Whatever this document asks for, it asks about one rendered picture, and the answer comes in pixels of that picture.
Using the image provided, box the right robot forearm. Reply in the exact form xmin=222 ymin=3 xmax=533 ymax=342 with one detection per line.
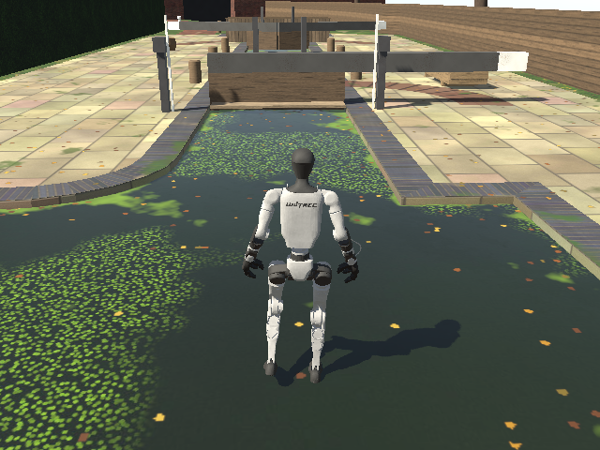
xmin=338 ymin=227 xmax=357 ymax=265

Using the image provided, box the robot left hand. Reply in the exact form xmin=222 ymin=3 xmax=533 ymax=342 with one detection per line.
xmin=242 ymin=258 xmax=264 ymax=278

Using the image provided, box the right robot thigh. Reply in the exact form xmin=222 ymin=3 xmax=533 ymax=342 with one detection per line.
xmin=310 ymin=262 xmax=332 ymax=327

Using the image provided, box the left robot foot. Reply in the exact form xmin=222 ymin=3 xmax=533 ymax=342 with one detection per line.
xmin=263 ymin=359 xmax=278 ymax=376

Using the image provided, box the robot right hand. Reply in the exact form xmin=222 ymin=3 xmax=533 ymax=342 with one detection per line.
xmin=337 ymin=262 xmax=359 ymax=283

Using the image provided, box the right robot upper arm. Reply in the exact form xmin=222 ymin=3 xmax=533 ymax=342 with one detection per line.
xmin=322 ymin=189 xmax=348 ymax=242

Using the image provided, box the left robot forearm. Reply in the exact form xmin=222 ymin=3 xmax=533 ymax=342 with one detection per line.
xmin=245 ymin=225 xmax=264 ymax=263

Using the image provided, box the left robot upper arm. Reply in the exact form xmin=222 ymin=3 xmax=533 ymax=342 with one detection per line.
xmin=255 ymin=188 xmax=282 ymax=240

